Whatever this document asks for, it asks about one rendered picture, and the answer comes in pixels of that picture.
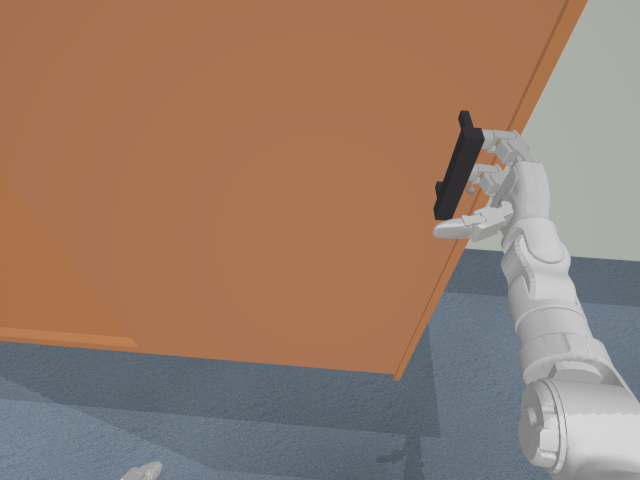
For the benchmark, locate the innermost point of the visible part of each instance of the right robot forearm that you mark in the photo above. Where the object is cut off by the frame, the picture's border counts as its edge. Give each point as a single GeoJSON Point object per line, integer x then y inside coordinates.
{"type": "Point", "coordinates": [555, 339]}

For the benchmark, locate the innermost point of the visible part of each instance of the wardrobe door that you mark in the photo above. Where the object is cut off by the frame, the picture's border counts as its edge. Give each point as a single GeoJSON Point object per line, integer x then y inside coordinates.
{"type": "Point", "coordinates": [40, 289]}
{"type": "Point", "coordinates": [254, 180]}

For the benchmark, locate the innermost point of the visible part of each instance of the right robot hand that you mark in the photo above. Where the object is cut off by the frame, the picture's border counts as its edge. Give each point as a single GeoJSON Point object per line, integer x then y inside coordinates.
{"type": "Point", "coordinates": [525, 189]}

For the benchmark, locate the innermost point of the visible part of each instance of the handle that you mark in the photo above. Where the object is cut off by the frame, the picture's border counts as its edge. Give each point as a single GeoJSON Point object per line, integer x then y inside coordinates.
{"type": "Point", "coordinates": [463, 159]}

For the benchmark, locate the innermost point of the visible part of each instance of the right robot upper arm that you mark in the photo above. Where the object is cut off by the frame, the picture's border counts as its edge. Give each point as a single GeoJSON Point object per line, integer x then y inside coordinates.
{"type": "Point", "coordinates": [580, 431]}

